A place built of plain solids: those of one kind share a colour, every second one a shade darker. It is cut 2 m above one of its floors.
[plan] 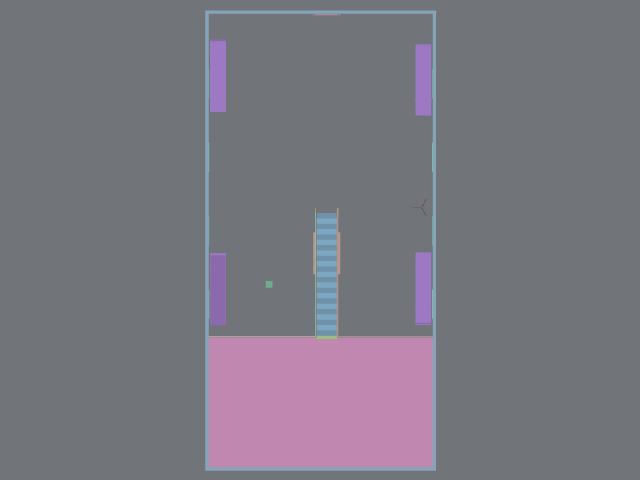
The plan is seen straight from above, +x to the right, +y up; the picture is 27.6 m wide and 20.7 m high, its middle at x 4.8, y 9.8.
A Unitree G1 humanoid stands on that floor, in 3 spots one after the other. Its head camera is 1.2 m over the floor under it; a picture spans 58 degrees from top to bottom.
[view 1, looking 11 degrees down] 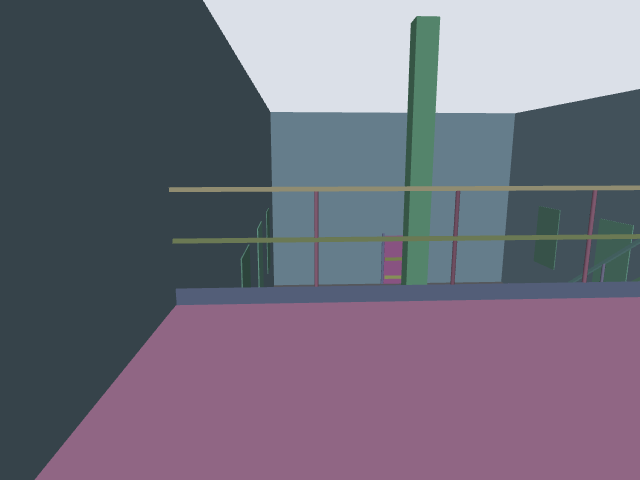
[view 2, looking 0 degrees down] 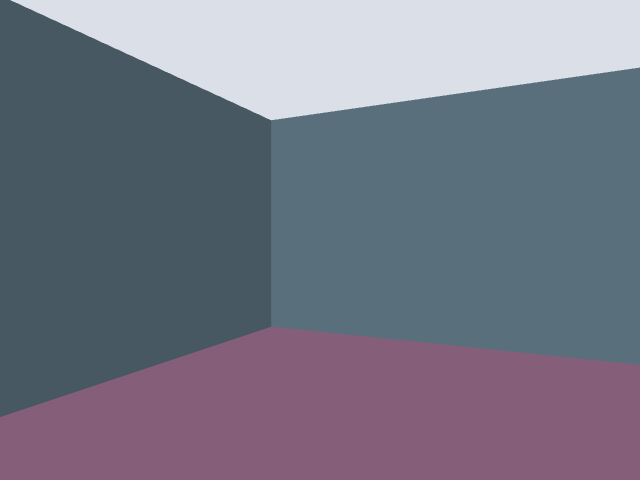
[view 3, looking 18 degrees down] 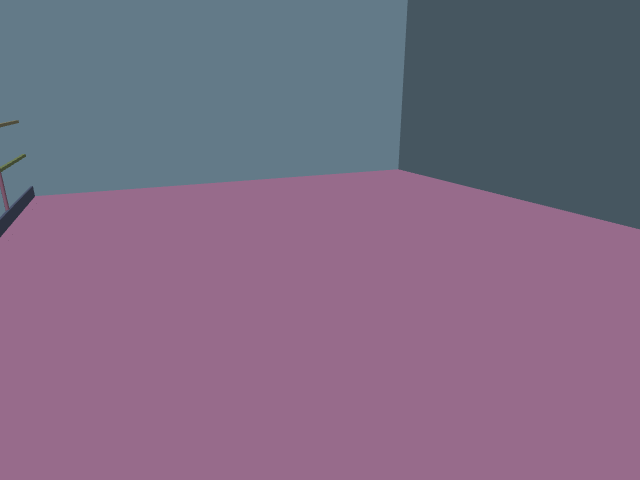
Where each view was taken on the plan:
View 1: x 1.00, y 2.17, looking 87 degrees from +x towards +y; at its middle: kneerail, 3.52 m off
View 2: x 5.09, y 3.23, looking -154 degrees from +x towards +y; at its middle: wall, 5.66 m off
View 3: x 3.09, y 4.47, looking -24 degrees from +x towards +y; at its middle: loft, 3.88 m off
